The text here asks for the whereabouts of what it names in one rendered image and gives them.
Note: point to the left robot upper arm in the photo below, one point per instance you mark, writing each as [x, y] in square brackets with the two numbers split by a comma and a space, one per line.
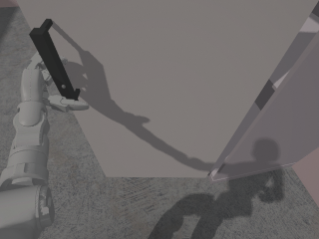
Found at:
[25, 212]

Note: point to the handle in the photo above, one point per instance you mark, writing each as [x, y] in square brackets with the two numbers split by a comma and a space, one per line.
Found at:
[46, 48]

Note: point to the left robot forearm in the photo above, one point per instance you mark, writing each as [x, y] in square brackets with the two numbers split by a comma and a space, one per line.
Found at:
[29, 153]

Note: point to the fridge door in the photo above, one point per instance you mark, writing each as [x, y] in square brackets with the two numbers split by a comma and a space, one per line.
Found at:
[168, 82]

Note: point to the left robot hand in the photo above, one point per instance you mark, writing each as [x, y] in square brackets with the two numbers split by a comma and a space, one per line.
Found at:
[35, 80]

